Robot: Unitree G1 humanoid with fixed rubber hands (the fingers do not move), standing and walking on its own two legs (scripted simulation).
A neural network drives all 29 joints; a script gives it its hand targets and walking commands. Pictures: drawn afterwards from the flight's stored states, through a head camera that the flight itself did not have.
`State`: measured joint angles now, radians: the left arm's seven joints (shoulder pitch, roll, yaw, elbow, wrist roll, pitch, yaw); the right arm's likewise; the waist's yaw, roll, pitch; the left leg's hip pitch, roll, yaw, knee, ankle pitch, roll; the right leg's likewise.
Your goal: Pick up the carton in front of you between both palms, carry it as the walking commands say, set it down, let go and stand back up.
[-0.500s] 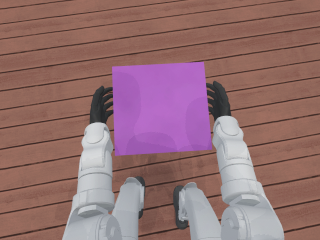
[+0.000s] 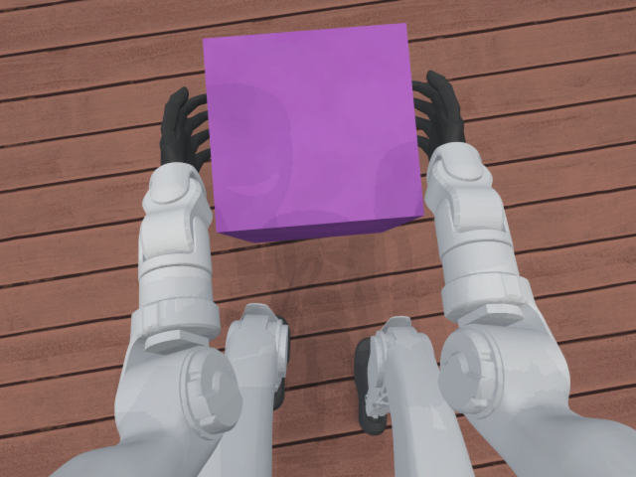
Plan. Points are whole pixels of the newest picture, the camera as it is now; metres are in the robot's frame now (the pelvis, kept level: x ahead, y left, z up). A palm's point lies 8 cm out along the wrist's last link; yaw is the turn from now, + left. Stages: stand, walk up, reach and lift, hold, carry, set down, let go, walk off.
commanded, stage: set down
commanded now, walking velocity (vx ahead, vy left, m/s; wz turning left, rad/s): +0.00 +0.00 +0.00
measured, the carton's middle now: (313, 158) +0.49 +0.05 -0.16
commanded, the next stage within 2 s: none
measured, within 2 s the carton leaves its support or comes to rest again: rests again in 1.46 s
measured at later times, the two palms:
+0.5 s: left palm (215, 173) +0.49 +0.20 -0.25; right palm (405, 148) +0.54 -0.09 -0.24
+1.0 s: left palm (220, 170) +0.51 +0.21 -0.32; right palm (389, 155) +0.56 -0.09 -0.34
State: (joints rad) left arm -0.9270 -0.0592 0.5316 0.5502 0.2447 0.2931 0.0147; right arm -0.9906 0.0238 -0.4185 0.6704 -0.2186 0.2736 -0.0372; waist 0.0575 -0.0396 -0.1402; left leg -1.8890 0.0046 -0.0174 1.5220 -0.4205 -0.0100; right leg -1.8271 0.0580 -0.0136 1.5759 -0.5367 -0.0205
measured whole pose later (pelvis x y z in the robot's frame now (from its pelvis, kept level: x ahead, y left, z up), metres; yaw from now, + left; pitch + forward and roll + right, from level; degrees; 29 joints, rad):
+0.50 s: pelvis -0.02 +0.01 -0.11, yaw +0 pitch +47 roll +0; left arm -1.22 0.03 0.52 0.62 0.18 0.31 0.09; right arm -1.36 -0.17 -0.33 0.84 -0.15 0.29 -0.04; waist 0.07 -0.04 0.10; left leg -2.23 0.00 0.01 1.88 -0.47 0.00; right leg -2.17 0.06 0.00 1.96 -0.60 -0.01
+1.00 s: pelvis -0.01 +0.00 -0.17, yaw +0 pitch +42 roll +2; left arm -1.37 0.16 0.45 0.82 0.03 0.26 0.07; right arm -1.49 -0.27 -0.15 1.00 -0.03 0.25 -0.10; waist 0.12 0.00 0.27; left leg -2.30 -0.03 -0.02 2.12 -0.55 -0.04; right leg -2.25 0.09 0.00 2.20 -0.68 -0.01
